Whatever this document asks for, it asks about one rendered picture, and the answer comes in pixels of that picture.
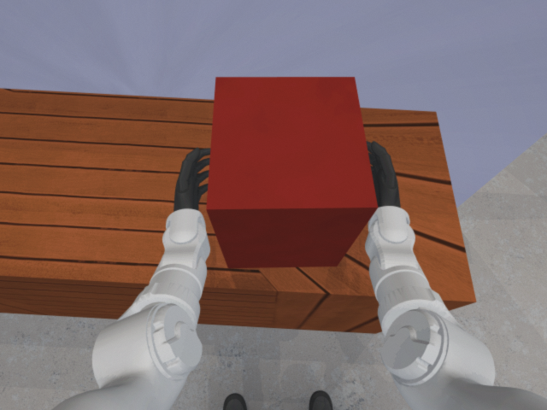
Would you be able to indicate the pedestal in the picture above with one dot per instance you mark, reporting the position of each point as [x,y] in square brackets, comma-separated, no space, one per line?
[87,182]

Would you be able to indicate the robot right hand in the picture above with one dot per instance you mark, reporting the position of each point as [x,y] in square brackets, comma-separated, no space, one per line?
[384,176]

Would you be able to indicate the robot right foot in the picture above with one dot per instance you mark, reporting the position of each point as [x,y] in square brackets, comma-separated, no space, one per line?
[320,400]

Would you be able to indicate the robot left hand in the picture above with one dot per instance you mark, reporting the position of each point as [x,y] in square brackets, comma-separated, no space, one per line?
[187,193]

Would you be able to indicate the carton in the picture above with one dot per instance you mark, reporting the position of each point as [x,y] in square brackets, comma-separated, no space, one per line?
[290,180]

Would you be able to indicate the robot left forearm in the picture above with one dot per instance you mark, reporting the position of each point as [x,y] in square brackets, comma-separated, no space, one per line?
[180,276]

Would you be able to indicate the robot left foot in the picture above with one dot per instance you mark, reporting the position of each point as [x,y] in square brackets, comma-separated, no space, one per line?
[234,402]

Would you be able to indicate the robot right forearm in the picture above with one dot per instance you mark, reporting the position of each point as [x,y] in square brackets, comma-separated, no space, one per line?
[399,284]

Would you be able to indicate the robot foot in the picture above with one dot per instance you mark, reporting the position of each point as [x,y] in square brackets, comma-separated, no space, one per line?
[320,400]
[234,402]

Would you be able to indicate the left robot upper arm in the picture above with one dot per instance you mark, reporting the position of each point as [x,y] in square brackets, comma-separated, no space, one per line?
[141,362]

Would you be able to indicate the right robot upper arm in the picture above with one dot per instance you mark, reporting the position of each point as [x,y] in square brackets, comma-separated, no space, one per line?
[436,365]

